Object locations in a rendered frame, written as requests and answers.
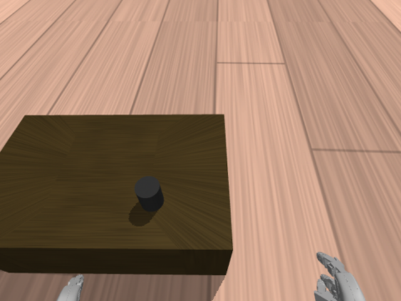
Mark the right robot hand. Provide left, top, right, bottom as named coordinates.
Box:
left=314, top=252, right=366, bottom=301

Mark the can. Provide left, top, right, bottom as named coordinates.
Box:
left=134, top=176, right=164, bottom=212

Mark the left robot hand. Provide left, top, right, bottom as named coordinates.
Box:
left=56, top=275, right=84, bottom=301

